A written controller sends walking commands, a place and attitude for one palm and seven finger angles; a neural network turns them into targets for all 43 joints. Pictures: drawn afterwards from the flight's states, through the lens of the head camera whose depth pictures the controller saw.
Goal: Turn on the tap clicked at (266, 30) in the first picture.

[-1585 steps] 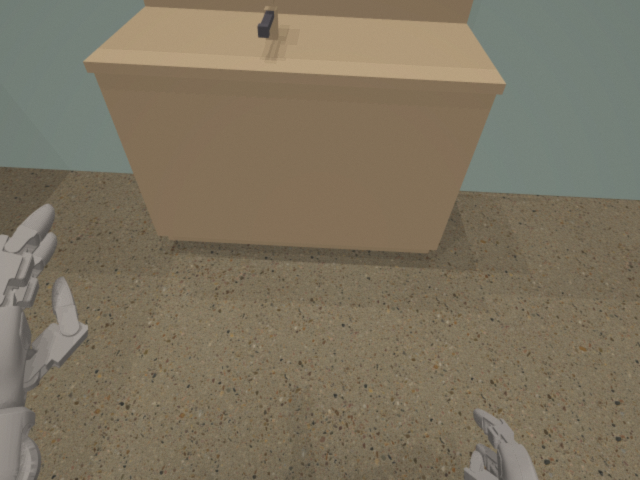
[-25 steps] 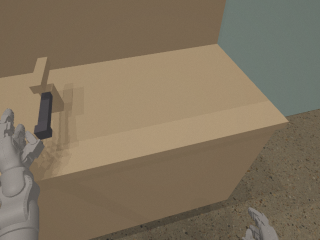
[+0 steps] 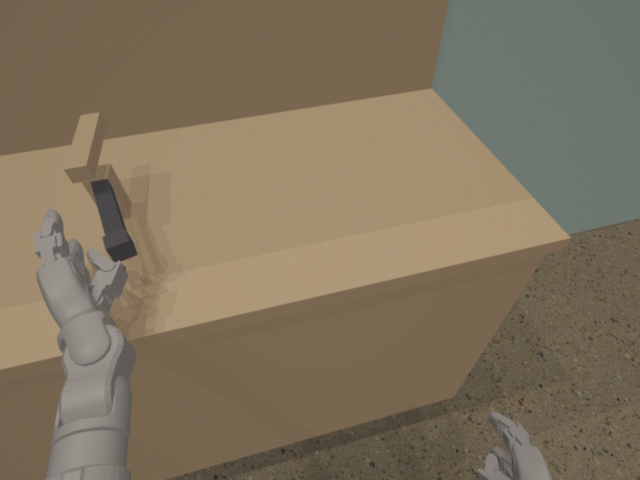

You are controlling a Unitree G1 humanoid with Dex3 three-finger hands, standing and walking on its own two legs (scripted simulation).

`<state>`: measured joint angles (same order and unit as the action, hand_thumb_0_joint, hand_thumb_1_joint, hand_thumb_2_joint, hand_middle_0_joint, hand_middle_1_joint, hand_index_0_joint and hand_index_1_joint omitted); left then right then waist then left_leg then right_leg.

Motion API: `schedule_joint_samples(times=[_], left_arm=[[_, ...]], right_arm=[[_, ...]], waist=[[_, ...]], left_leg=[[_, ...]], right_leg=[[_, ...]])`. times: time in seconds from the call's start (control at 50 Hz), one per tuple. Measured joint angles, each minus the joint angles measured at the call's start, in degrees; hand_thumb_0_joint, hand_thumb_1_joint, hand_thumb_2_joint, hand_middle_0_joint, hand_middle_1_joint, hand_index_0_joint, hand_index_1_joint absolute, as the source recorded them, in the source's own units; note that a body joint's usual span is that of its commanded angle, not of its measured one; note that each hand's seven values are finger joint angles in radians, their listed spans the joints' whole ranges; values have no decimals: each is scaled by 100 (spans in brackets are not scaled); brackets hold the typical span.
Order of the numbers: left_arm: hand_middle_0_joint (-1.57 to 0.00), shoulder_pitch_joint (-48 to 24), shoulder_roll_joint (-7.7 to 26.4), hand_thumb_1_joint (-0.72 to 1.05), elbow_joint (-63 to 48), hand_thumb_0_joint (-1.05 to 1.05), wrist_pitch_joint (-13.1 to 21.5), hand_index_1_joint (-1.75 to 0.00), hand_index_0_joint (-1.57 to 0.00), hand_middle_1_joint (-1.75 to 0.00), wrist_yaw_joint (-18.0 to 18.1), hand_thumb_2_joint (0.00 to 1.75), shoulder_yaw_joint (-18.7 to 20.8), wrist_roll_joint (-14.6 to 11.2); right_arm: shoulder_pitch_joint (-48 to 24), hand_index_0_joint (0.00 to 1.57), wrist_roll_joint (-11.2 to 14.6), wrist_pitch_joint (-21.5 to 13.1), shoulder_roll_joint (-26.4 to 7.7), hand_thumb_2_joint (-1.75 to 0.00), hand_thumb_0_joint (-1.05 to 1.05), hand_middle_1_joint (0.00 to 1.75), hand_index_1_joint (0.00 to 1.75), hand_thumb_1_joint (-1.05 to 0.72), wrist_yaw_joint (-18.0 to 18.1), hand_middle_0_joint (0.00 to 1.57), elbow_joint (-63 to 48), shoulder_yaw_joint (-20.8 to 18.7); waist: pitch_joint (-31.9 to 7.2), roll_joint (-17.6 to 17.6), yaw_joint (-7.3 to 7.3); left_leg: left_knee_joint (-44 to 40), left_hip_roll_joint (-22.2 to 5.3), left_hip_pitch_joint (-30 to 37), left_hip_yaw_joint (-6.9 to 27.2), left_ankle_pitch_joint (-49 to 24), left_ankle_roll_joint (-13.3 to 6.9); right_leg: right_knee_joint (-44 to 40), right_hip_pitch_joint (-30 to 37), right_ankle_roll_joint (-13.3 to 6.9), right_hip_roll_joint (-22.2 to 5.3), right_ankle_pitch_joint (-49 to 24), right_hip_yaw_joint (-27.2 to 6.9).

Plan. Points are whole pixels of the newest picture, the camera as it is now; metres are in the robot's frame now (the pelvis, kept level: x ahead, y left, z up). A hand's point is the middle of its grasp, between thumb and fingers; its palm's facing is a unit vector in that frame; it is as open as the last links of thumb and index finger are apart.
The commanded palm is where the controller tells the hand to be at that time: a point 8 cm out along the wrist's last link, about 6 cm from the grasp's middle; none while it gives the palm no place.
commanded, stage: push the lever round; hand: left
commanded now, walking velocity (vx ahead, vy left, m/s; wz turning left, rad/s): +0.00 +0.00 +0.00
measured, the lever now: (120, 246) +0.36 +0.29 +0.11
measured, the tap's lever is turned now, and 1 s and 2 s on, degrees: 16 46 72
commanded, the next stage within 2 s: lift the hand up off the lever in 1.90 s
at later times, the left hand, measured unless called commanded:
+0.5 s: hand (159, 250) +0.36 +0.24 +0.11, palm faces +0.72 -0.69 -0.04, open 7.6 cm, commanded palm +0.31 +0.26 +0.10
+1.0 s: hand (187, 229) +0.39 +0.21 +0.11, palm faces +0.79 -0.61 -0.06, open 7.7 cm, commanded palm +0.34 +0.23 +0.10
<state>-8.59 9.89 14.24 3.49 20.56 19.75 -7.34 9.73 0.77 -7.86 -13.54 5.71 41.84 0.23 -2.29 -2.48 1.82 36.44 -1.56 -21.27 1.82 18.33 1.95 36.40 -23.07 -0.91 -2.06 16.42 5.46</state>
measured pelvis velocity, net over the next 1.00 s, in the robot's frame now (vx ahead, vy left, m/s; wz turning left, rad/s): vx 0.01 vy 0.00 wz -0.01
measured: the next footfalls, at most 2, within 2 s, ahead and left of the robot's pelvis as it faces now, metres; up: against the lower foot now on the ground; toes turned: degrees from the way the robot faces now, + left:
none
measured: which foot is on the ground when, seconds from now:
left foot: down 0.00-1.00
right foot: down 0.00-1.00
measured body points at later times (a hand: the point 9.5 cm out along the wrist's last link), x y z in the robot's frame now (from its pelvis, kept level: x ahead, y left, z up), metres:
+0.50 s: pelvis +0.00 +0.01 +0.00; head +0.01 -0.01 +0.45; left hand +0.31 +0.27 +0.11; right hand +0.17 -0.23 -0.11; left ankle +0.01 +0.14 -0.72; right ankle +0.03 -0.11 -0.72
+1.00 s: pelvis +0.01 +0.00 +0.00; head +0.02 -0.01 +0.45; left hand +0.35 +0.24 +0.11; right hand +0.17 -0.23 -0.11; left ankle +0.01 +0.14 -0.72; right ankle +0.03 -0.11 -0.72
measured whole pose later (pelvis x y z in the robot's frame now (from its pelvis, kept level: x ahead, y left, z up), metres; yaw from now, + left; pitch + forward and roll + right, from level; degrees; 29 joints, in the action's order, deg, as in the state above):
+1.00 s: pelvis +0.01 +0.00 +0.00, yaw +0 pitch +5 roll +0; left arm -25.4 0.8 25.7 -3.0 45.3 14.2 1.7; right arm 7.7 -2.7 -1.5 -11.3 2.4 44.1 -1.5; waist -4.0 -1.6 0.8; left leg 35.7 -1.7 -22.0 1.5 18.3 2.1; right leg 35.8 -24.0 -1.0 -1.9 16.3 5.1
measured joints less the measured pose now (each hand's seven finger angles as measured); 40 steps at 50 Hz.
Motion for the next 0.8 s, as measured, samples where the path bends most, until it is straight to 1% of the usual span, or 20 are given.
schedule_joint_samples(times=[0.14, 0.24, 0.38, 0.58, 0.8], left_arm=[[-15, -193, -99, 92, 81, 1, -139, -15, -15, -15, 436, 91, -140, 191], [-15, -284, -227, 92, 116, 1, -175, -15, -15, -15, 726, 91, -255, 269], [-15, -479, -428, 94, 138, 3, -282, -15, -15, -15, 1191, 92, -516, 471], [-15, -770, -661, 94, 301, 2, -505, -15, -15, -15, 1706, 91, -652, 641], [-15, -1218, -807, 92, 690, 0, -577, -15, -15, -15, 2110, 91, -672, 790]], right_arm=[[-34, 20, -49, 95, 35, -90, 2, 30, 30, -91, -29, 20, -5, -13], [-37, 20, -75, 167, 56, -90, 2, 30, 30, -91, -61, 20, 21, -26], [-60, 20, -121, 231, 81, -90, 2, 30, 30, -91, -101, 20, 56, -49], [-131, 20, -196, 406, 161, -90, 2, 30, 30, -91, -172, 20, 92, -89], [-228, 20, -270, 536, 216, -90, 1, 30, 30, -91, -236, 20, 161, -114]], waist=[[1, 2, -29], [-23, 7, -41], [-10, 17, -47], [-72, 43, -55], [-95, 83, -58]], left_leg=[[-21, -1, -8, -19, -30, -6], [-28, 13, 6, -37, -30, -21], [-20, 33, 29, -50, -20, -37], [-69, 33, 60, -79, -20, -41], [-77, 14, 18, -46, -18, -18]], right_leg=[[-37, -9, 4, 4, -47, -19], [-41, -1, 22, -9, -50, -39], [-37, 22, 40, -29, -46, -54], [-77, 38, 48, -26, -51, -81], [-85, 6, 24, -7, -36, -48]])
